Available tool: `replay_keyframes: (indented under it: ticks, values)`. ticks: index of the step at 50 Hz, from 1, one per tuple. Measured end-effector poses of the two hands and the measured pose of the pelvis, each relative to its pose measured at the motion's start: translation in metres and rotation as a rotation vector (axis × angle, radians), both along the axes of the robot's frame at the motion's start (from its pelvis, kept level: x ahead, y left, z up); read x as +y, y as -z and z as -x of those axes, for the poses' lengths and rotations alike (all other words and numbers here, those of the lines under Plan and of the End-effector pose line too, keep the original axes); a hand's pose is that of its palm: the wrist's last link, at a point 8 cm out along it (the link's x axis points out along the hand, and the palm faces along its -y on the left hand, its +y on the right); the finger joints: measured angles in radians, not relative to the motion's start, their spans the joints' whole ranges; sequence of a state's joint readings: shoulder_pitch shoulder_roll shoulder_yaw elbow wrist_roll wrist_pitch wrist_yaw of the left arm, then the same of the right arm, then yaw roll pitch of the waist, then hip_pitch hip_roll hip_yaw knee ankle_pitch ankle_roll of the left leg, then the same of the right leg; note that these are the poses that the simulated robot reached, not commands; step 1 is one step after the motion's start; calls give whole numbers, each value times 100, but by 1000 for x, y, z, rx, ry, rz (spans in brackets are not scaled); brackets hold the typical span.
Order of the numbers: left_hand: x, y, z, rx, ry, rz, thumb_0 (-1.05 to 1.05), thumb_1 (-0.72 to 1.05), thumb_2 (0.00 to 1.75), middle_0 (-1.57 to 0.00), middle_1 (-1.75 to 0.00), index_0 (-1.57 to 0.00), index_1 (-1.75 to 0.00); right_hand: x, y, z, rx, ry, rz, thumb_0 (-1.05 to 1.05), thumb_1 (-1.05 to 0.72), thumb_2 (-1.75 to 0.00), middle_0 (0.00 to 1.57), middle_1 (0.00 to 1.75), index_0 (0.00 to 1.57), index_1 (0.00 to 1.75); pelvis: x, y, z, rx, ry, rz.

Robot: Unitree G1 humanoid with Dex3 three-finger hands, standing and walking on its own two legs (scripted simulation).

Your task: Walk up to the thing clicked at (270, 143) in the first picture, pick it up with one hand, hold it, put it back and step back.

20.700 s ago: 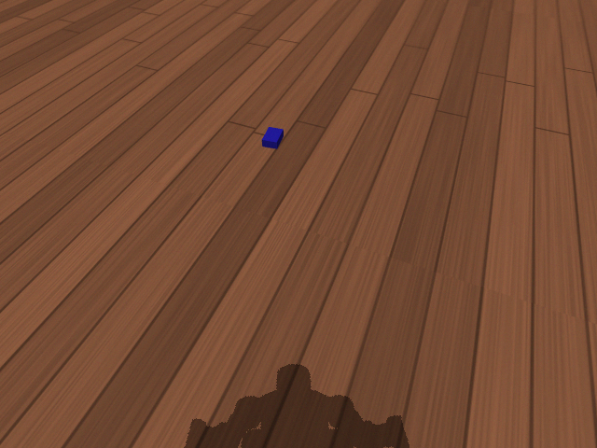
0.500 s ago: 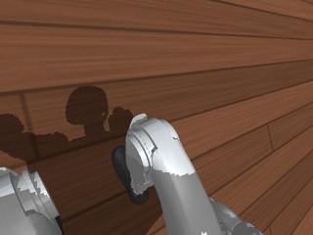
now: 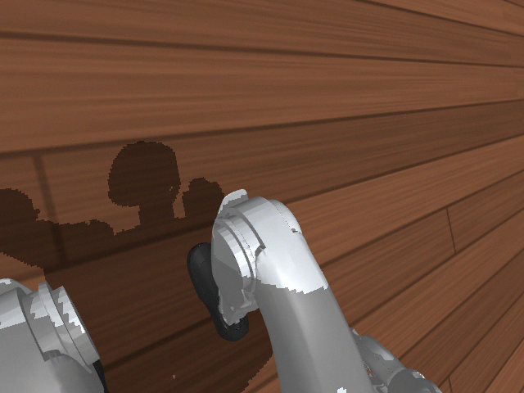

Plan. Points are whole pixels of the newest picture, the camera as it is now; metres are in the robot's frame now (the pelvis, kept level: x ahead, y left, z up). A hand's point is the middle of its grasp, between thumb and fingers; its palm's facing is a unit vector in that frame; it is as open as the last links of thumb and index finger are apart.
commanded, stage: close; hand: left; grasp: from above
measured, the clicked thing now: out of the picture +0.49 +0.36 -0.29
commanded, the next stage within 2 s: settle in 0.70 s
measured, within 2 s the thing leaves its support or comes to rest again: leaves its support in 1.12 s
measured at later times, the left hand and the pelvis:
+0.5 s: hand out of the picture +0.47 +0.35 -0.25, palm faces -0.46 -0.13 -0.88, open 11.1 cm; pelvis +0.00 +0.00 +0.00, yaw +0 degrees
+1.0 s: hand out of the picture +0.47 +0.36 -0.24, palm faces -0.46 -0.13 -0.88, open 10.9 cm; pelvis +0.00 +0.00 +0.00, yaw +0 degrees
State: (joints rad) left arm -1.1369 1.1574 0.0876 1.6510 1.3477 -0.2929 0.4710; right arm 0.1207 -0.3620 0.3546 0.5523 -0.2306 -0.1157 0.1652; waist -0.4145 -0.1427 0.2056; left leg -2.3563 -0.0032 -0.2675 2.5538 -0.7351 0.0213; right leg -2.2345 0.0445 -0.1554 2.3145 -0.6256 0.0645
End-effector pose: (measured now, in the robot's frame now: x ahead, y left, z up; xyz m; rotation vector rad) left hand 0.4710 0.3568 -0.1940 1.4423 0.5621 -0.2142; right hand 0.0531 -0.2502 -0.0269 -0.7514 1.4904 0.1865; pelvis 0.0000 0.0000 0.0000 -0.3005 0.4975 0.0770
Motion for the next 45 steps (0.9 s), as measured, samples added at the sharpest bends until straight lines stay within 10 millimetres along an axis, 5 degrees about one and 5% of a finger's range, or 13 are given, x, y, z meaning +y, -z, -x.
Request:
replay_keyframes:
  ticks: [14, 45]
  values:
    - [0, -3, 0, -7, 8, -1, 0, -7, 73, -40, -75, -40, -74, 2, -1, 1, -7, -1, 6, 0, -89, -89, 20, 29, 21, 30, 1, 0, 2, -4, 0, 2]
    - [2, -7, -3, -18, 1, -5, 0, -5, 51, -61, -52, -60, -53, 3, 3, 0, -3, -4, 3, 0, -90, -90, 20, 30, 21, 30, 1, 0, 2, 0, 1, 0]
